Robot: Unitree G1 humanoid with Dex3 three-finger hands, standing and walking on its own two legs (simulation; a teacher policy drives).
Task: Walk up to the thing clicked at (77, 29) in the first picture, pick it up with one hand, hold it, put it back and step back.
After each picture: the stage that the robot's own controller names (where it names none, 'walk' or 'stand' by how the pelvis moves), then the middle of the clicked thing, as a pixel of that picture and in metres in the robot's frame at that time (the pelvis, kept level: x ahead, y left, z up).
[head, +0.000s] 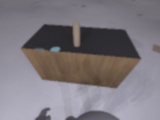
stand; (76, 35) +0.80 +0.18 +0.06
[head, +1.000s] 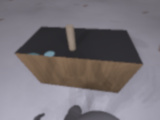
walk; (71, 38) +0.70 +0.23 +0.07
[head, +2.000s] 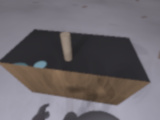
stand; (67, 47) +0.54 +0.22 +0.08
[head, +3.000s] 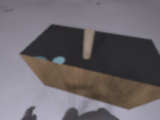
stand; (87, 45) +0.56 +0.04 +0.09
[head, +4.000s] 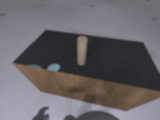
stand; (81, 52) +0.52 +0.08 +0.06
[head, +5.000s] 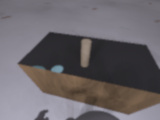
stand; (85, 54) +0.52 +0.06 +0.06
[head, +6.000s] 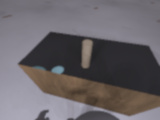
stand; (86, 55) +0.51 +0.05 +0.05
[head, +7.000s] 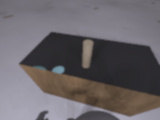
stand; (86, 55) +0.51 +0.05 +0.05
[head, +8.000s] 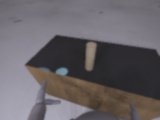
rise first; (90, 57) +0.50 +0.04 +0.06
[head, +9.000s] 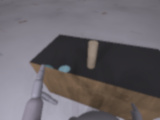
go down; (92, 55) +0.53 +0.03 +0.06
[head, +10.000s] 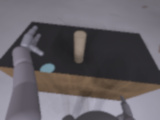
go down; (79, 49) +0.51 +0.04 +0.08
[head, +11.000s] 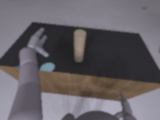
close in; (79, 48) +0.52 +0.04 +0.09
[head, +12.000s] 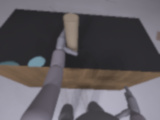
close; (71, 37) +0.53 +0.06 +0.13
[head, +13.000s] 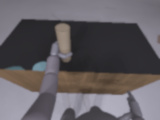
lift; (64, 46) +0.48 +0.11 +0.13
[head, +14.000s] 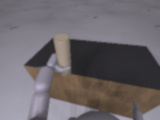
lift; (64, 57) +0.32 +0.16 +0.23
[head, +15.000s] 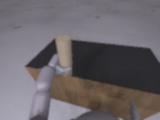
hold; (65, 58) +0.32 +0.16 +0.22
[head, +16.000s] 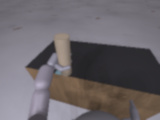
hold; (64, 57) +0.32 +0.16 +0.23
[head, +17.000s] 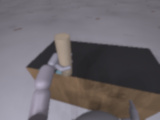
crouch; (64, 57) +0.32 +0.16 +0.23
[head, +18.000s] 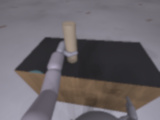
crouch; (70, 44) +0.44 +0.11 +0.23
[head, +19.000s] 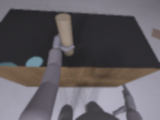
lower; (66, 38) +0.53 +0.07 +0.12
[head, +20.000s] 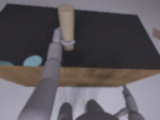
lower; (67, 31) +0.55 +0.07 +0.14
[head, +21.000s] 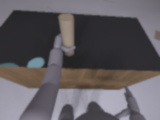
lower; (68, 38) +0.52 +0.08 +0.13
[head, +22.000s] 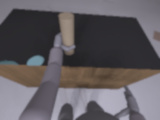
lower; (68, 37) +0.53 +0.07 +0.14
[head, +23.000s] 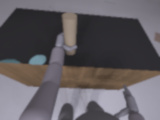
loosen; (70, 37) +0.52 +0.07 +0.14
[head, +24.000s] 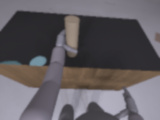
withdraw; (72, 39) +0.52 +0.06 +0.13
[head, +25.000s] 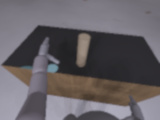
sink last; (82, 52) +0.48 +0.04 +0.10
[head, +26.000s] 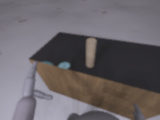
stand; (90, 54) +0.51 +0.05 +0.09
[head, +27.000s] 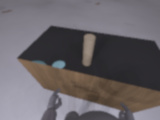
stand; (88, 51) +0.49 +0.04 +0.10
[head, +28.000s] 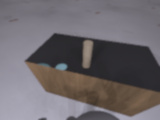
stand; (87, 55) +0.52 +0.05 +0.06
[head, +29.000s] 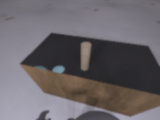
stand; (85, 57) +0.49 +0.06 +0.06
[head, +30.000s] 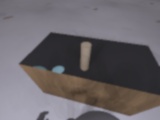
stand; (85, 57) +0.49 +0.06 +0.05
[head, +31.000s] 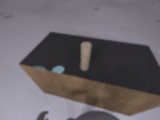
stand; (85, 57) +0.48 +0.06 +0.05
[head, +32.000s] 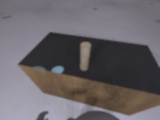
stand; (84, 57) +0.48 +0.06 +0.05
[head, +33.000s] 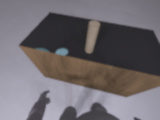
walk; (91, 39) +0.58 +0.02 +0.09
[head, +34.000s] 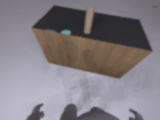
walk; (88, 20) +0.87 +0.09 +0.07
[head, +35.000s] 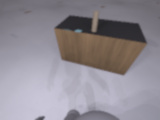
stand; (95, 22) +1.17 +0.04 +0.07
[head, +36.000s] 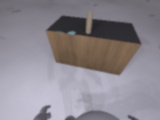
stand; (89, 23) +1.10 +0.06 +0.06
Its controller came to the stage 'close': yes
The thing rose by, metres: 0.17
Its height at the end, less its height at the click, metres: +0.00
